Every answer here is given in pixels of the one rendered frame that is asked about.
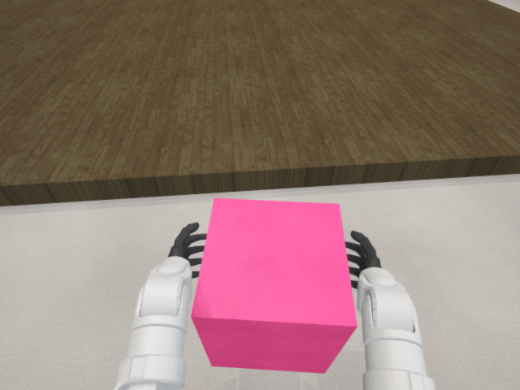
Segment right robot hand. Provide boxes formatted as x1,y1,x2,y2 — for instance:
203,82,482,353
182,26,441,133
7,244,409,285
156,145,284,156
345,231,382,289

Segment left robot hand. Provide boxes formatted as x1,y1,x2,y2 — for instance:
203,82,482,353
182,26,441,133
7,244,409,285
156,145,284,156
168,223,207,279

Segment left robot forearm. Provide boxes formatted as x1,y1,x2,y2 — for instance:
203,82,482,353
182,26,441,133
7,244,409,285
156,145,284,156
113,256,192,390

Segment right robot forearm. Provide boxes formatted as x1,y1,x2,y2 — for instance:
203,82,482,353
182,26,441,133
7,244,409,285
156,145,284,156
357,267,436,390

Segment carton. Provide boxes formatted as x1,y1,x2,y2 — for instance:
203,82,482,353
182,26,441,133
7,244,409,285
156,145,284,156
191,198,358,374

